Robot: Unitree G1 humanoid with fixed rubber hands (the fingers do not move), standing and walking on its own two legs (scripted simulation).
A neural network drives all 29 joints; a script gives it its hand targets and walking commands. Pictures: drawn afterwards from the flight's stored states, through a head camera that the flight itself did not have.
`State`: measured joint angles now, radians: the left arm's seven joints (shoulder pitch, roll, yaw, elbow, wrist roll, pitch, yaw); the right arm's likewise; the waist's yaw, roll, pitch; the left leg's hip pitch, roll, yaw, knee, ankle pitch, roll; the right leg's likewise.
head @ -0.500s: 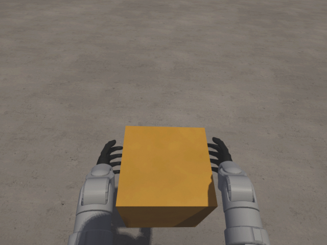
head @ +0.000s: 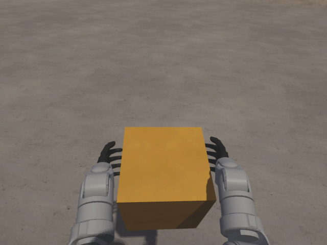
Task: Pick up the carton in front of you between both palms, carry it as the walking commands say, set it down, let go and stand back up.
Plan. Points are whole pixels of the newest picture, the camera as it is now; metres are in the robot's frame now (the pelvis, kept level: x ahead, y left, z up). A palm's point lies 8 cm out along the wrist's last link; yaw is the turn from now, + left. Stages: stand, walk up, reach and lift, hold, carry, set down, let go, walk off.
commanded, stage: hold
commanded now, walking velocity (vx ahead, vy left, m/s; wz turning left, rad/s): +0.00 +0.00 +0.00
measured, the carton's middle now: (162, 180) +0.31 +0.00 -0.03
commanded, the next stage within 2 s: set down in 0.28 s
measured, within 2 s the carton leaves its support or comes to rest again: neither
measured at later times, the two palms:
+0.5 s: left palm (107, 160) +0.33 +0.15 +0.04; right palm (215, 156) +0.33 -0.15 +0.05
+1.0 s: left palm (123, 185) +0.38 +0.14 -0.17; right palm (206, 187) +0.35 -0.16 -0.15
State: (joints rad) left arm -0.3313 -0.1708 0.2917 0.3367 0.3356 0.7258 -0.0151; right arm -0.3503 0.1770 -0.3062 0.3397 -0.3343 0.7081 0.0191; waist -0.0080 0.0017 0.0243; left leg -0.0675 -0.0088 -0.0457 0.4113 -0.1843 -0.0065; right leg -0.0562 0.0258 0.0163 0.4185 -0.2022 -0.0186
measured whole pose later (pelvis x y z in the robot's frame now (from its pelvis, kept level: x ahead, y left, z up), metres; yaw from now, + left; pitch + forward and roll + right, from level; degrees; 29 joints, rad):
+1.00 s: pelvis -0.03 +0.02 -0.09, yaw +0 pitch +29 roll +0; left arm -0.64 -0.11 0.37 0.53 0.25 0.18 0.05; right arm -0.61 0.18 -0.47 0.43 -0.25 0.19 -0.01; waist -0.05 0.01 -0.01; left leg -1.19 -0.07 -0.06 1.00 -0.32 0.00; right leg -1.17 0.04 0.06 1.00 -0.33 0.02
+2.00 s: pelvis -0.08 +0.03 -0.34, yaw -3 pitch +47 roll -5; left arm -1.28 0.17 0.23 0.98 0.17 0.23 0.08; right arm -1.06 0.07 -0.59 0.64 -0.15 0.22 -0.13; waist -0.08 0.02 -0.02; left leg -2.24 -0.15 -0.07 1.93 -0.50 -0.02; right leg -2.20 0.11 0.05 1.90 -0.53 0.09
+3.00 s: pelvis -0.07 +0.03 -0.40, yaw -5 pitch +38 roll -4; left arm -1.48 0.30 0.09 1.27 0.04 0.12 0.06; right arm -1.21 -0.04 -0.53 0.89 -0.07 0.12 -0.10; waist -0.09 -0.01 0.25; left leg -2.28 -0.09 -0.03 2.20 -0.58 0.01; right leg -2.24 0.12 0.02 2.16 -0.59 0.10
